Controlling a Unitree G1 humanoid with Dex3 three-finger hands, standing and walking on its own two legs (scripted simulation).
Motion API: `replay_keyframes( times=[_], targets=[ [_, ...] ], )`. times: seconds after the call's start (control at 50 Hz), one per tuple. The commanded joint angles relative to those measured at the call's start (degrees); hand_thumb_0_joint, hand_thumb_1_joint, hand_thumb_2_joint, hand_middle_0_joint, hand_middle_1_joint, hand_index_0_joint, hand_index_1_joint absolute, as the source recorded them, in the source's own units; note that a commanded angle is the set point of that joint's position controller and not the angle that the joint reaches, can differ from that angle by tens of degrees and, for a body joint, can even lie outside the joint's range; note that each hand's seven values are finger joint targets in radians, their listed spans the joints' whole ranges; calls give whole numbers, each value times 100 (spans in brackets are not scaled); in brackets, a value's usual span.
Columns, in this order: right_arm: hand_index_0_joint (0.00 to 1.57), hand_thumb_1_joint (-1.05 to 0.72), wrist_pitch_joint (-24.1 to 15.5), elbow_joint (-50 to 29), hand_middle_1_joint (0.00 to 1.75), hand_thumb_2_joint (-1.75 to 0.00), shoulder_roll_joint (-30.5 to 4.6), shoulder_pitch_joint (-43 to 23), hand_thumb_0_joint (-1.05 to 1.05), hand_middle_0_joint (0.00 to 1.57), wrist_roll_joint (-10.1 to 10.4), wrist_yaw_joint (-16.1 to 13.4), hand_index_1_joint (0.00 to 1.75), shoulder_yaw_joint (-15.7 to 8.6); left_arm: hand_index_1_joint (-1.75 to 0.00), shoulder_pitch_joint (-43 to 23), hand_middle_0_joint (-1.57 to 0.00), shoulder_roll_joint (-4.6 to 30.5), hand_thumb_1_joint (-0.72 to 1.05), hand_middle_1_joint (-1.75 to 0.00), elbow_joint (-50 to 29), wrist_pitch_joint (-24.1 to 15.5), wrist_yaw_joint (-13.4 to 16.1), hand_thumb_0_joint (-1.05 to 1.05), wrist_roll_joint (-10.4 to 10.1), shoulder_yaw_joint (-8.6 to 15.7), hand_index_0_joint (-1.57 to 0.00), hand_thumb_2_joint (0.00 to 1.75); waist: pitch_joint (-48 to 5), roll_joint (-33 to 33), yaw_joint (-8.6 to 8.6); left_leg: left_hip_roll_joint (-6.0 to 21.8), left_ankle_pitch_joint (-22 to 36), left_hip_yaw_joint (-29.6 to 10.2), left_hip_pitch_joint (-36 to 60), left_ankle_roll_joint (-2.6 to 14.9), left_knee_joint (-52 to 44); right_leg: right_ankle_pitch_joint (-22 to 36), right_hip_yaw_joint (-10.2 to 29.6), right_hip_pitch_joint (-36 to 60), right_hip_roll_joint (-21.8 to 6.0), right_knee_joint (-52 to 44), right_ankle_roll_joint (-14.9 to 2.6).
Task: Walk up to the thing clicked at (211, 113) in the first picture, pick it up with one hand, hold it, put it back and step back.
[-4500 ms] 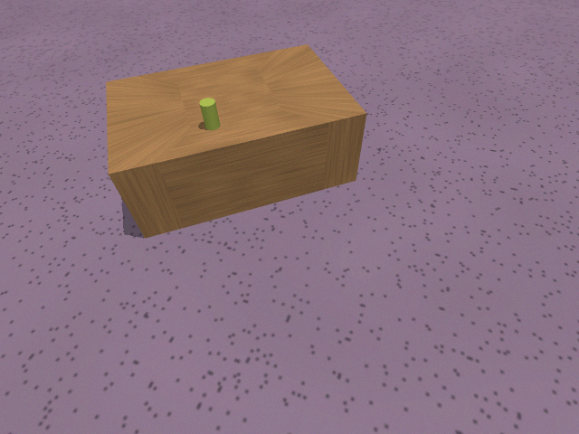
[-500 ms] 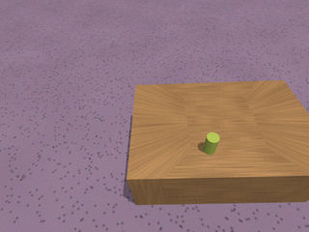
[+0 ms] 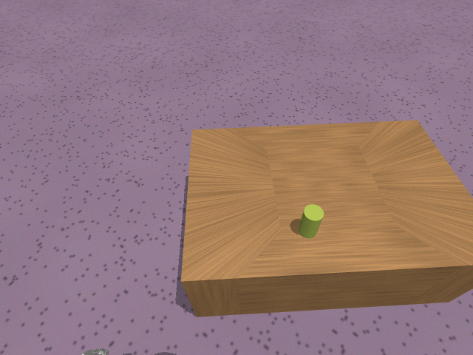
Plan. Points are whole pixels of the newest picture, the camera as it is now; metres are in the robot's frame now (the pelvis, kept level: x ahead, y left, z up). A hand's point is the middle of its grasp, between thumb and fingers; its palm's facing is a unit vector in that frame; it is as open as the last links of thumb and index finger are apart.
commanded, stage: walk up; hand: right
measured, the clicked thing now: (310, 221) +0.55 -0.20 -0.33
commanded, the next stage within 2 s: stand in 0.74 s
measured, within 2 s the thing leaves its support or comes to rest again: neither
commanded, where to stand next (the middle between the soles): +0.07 -0.01 m, yaw +2 degrees
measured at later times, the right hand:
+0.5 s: hand out of the picture +0.09 -0.25 -0.16, palm faces +0.00 +0.94 -0.33, open 7.4 cm
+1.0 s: hand out of the picture +0.09 -0.25 -0.15, palm faces -0.01 +0.94 -0.33, open 7.4 cm
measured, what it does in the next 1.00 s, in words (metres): stands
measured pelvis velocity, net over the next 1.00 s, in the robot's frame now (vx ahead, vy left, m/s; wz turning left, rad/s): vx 0.01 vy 0.00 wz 0.00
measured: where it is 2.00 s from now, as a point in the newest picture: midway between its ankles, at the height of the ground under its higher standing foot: outside the picture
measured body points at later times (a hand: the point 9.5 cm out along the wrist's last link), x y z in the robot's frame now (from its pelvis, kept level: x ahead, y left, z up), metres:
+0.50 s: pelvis +0.00 +0.00 +0.00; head +0.01 +0.00 +0.45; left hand +0.07 +0.30 -0.13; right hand +0.09 -0.30 -0.13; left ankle +0.05 +0.12 -0.74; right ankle -0.06 -0.13 -0.74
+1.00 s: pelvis +0.01 +0.00 +0.00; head +0.02 +0.00 +0.45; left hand +0.08 +0.30 -0.13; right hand +0.09 -0.30 -0.13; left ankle +0.05 +0.12 -0.74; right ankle -0.06 -0.13 -0.74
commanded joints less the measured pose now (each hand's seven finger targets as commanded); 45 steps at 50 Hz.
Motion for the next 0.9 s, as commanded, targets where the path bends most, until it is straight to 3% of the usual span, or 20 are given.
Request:
replay_keyframes(
  times=[0.0, 0.08, 0.18, 0.38, 0.44, 0.52, 0.7, 0.72, 0.76, 0.88],
  targets=[
    [20, -90, -137, -326, 30, -90, -1219, -249, 0, 20, -15, -62, 30, -209, -30, -141, -20, 1235, 90, -30, -273, -98, 104, 0, 32, 256, -20, 90, -555, -17, 5, 609, 1029, -612, 833, 148, -250, 1311, 343, -538, -538, -438, -233],
    [20, -90, -110, -336, 30, -90, -1217, -295, 0, 20, -16, -53, 30, -221, -30, -148, -20, 1240, 90, -30, -263, -98, 107, 0, 49, 259, -20, 90, -498, -87, -14, 562, 816, -568, 833, 142, -240, 1199, 331, -607, -531, -512, -207],
    [20, -90, -106, -341, 30, -90, -1190, -295, 0, 20, -29, -48, 30, -218, -30, -115, -20, 1261, 90, -30, -287, -103, 113, 0, 44, 283, -20, 90, -612, -79, 11, 572, 1041, -537, 1026, 133, -202, 1392, 338, -591, -555, -468, -208],
    [20, -90, -90, -324, 30, -90, -1209, -307, 0, 20, -20, -48, 30, -210, -30, -77, -20, 1216, 90, -30, -288, -82, 94, 0, 69, 269, -20, 90, -353, 79, -6, 560, 190, -672, 752, 113, -495, 815, 321, -609, -483, -578, -230],
    [20, -90, -97, -328, 30, -90, -1201, -307, 0, 20, -25, -47, 30, -214, -30, 14, -20, 1235, 90, -30, -261, -82, 93, 0, 79, 277, -20, 90, -425, 40, 3, 557, 254, -681, 804, 127, -470, 880, 317, -575, -473, -557, -230],
    [20, -90, -105, -314, 30, -90, -1172, -221, 0, 20, -30, -52, 30, -199, -30, 10, -20, 1229, 90, -30, -307, -91, 103, 0, 69, 295, -20, 90, -603, 32, 4, 553, 790, -598, 928, 131, -328, 1208, 324, -447, -525, -554, -221],
    [20, -90, -92, -350, 30, -90, -1164, -252, 0, 20, -17, -57, 30, -192, -30, 75, -20, 1209, 90, -30, -307, -77, 105, 0, 63, 295, -20, 90, -437, 34, 15, 542, 672, -642, 819, 121, -369, 1104, 309, -494, -501, -603, -205],
    [20, -90, -83, -332, 30, -90, -1164, -265, 0, 20, 15, -73, 30, -163, -30, 97, -20, 1200, 90, -30, -328, -79, 110, 0, 28, 275, -20, 90, -356, -123, 27, 650, 943, -700, 818, 95, -399, 1180, 388, -572, -669, -659, -221],
    [20, -90, -93, -341, 30, -90, -1172, -297, 0, 20, 23, -69, 30, -154, -30, 136, -20, 1196, 90, -30, -336, -85, 119, 0, 17, 272, -20, 90, -427, -97, 32, 666, 1256, -706, 947, 93, -348, 1410, 366, -545, -658, -643, -195],
    [20, -90, -105, -313, 30, -90, -1182, -240, 0, 20, 14, -63, 30, -132, -30, 116, -20, 1205, 90, -30, -359, -88, 102, 0, 19, 282, -20, 90, -518, 4, 11, 644, 900, -686, 982, 46, -486, 1079, 388, -488, -662, -719, -217]
  ],
)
